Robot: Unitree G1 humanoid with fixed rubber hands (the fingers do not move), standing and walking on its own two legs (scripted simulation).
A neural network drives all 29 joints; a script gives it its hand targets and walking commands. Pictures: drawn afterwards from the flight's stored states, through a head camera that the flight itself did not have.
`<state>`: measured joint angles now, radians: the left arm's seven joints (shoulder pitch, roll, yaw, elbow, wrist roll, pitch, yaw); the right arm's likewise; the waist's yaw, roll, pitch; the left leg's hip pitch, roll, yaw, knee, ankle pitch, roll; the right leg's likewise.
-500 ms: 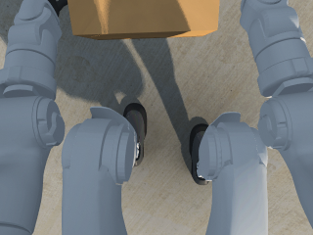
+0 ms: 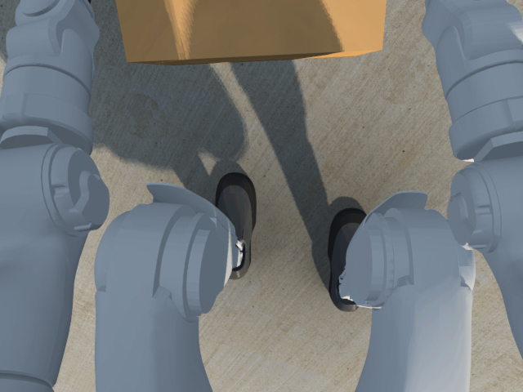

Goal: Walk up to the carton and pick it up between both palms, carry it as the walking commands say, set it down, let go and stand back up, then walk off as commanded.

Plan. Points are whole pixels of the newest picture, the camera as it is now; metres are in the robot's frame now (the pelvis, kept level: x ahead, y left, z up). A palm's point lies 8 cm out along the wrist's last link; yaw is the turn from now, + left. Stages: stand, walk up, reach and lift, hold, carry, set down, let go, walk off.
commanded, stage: set down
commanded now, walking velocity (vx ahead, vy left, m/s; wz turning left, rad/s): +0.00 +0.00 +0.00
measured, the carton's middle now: out of the picture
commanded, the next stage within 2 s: let go in 1.74 s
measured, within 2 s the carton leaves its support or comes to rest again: neither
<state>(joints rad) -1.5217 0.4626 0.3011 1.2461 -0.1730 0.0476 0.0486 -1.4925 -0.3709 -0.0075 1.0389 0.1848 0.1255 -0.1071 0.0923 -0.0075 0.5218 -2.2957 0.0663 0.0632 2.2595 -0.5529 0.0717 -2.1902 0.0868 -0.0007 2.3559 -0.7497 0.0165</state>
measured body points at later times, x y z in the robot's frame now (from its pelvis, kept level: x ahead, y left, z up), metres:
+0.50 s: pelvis -0.02 +0.00 +0.01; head +0.36 +0.04 +0.24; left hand +0.51 +0.30 -0.15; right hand +0.58 -0.13 -0.15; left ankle +0.12 +0.11 -0.31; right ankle +0.07 -0.11 -0.31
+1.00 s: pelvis -0.02 +0.00 +0.12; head +0.36 +0.05 +0.35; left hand +0.52 +0.33 +0.00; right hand +0.59 -0.12 -0.01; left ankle +0.12 +0.11 -0.31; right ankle +0.07 -0.11 -0.31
